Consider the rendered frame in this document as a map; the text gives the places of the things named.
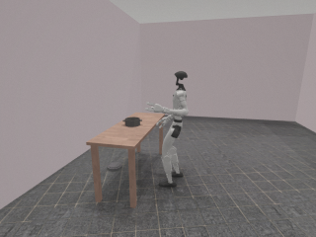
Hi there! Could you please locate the left robot upper arm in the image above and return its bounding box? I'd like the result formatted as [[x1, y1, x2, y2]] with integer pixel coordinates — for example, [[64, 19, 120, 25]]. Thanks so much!
[[176, 90, 189, 117]]

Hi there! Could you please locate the pot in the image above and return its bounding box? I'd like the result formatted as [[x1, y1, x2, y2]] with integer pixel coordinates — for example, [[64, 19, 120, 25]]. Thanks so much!
[[123, 117, 142, 127]]

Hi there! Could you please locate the robot right forearm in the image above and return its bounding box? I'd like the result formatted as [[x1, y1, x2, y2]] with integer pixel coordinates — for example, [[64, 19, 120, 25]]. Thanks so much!
[[167, 114, 175, 120]]

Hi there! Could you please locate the robot left forearm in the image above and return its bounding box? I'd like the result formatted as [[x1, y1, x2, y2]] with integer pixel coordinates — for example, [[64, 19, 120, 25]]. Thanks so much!
[[161, 107, 188, 117]]

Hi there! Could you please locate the robot left foot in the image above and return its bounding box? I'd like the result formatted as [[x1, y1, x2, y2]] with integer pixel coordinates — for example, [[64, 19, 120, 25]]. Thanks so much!
[[159, 181, 177, 188]]

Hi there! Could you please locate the lid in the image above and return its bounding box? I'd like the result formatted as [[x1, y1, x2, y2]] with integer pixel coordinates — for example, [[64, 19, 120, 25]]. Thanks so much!
[[107, 162, 122, 170]]

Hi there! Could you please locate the robot right foot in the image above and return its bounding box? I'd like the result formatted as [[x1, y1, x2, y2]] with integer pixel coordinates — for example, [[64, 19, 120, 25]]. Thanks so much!
[[171, 171, 184, 178]]

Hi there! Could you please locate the right robot hand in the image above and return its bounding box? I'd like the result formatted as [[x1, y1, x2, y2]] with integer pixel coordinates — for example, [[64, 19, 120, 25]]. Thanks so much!
[[156, 117, 169, 128]]

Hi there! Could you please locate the robot foot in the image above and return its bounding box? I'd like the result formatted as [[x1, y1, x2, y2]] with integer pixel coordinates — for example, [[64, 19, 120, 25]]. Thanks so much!
[[171, 171, 184, 178], [159, 181, 177, 188]]

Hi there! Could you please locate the table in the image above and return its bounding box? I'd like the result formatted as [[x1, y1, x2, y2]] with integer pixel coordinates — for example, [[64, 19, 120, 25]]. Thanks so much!
[[86, 112, 165, 208]]

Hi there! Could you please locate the left robot hand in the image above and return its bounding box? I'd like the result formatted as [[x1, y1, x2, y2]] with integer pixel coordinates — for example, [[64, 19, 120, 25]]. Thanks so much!
[[144, 102, 163, 113]]

